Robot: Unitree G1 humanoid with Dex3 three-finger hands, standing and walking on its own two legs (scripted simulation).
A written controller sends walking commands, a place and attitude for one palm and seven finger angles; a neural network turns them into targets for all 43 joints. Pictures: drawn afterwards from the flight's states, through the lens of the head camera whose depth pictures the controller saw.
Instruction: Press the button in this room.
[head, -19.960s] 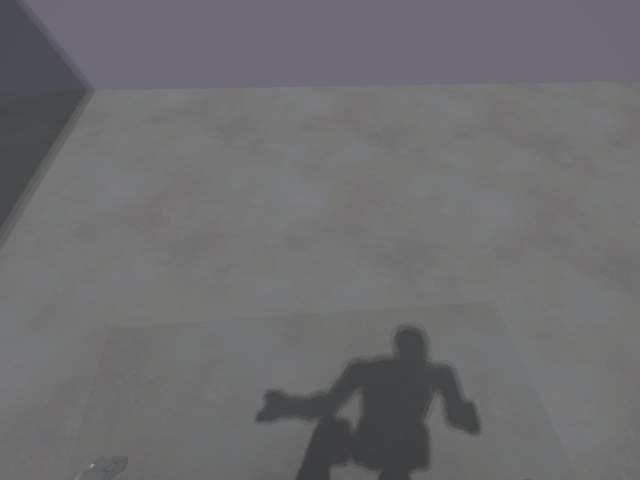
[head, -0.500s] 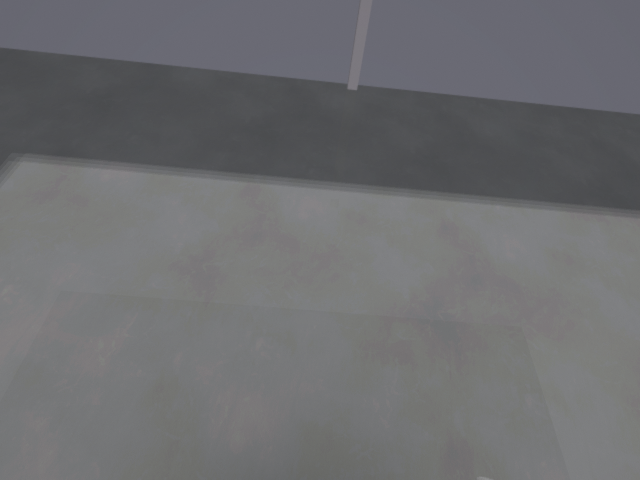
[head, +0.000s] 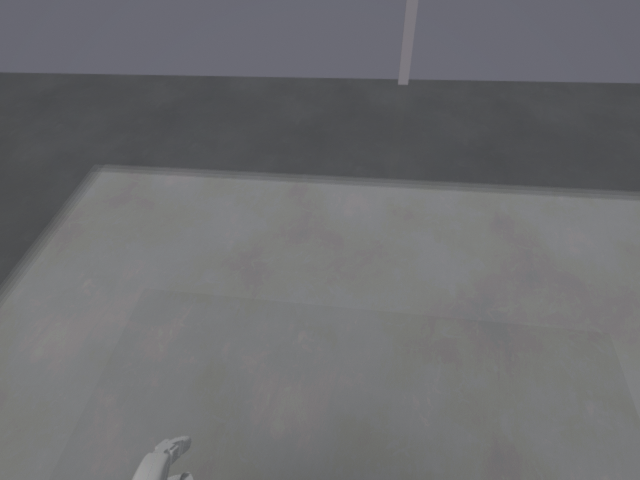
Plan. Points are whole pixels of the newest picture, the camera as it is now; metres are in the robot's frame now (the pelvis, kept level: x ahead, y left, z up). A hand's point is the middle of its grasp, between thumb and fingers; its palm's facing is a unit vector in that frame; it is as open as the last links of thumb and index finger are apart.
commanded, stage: turn or walk to find it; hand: left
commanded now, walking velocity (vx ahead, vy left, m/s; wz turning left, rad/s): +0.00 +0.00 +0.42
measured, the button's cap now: out of the picture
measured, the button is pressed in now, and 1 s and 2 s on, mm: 0 0 0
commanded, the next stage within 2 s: stand and wait in 0.76 s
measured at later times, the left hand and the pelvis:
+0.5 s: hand out of the picture -0.08 +0.22 -0.18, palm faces +0.31 -0.92 -0.26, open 7.4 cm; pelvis -0.05 +0.01 +0.00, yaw +15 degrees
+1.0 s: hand out of the picture -0.05 +0.20 -0.16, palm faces +0.32 -0.91 -0.26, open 7.4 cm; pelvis -0.05 +0.00 +0.00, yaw +18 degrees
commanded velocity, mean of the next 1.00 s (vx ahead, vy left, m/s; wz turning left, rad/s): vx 0.00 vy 0.00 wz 0.19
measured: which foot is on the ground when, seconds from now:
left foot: up 0.00-0.48, down 0.50-0.98, up 1.00-1.00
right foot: down 0.00-0.50, up 0.52-0.94, down 0.96-1.00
